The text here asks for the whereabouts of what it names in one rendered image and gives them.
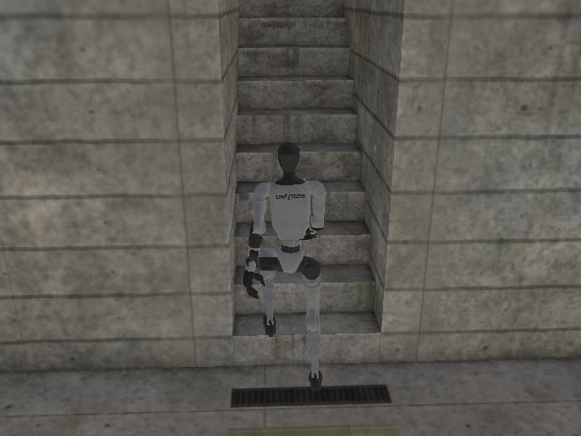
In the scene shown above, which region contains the robot right upper arm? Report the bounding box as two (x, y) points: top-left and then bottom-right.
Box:
(308, 181), (326, 228)

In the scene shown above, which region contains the robot right forearm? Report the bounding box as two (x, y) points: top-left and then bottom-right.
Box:
(308, 218), (325, 234)

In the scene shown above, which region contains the robot left hand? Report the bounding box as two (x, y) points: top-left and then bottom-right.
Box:
(243, 270), (265, 299)

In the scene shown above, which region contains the robot left forearm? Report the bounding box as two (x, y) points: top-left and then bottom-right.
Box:
(245, 221), (262, 272)

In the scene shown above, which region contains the robot left upper arm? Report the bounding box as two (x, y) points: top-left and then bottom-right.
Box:
(252, 182), (271, 234)

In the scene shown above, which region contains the robot right hand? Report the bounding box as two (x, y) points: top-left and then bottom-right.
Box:
(300, 229), (317, 240)

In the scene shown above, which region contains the robot torso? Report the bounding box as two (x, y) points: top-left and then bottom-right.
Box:
(269, 177), (311, 273)

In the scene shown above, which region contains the robot left foot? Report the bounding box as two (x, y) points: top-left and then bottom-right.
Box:
(263, 315), (276, 337)

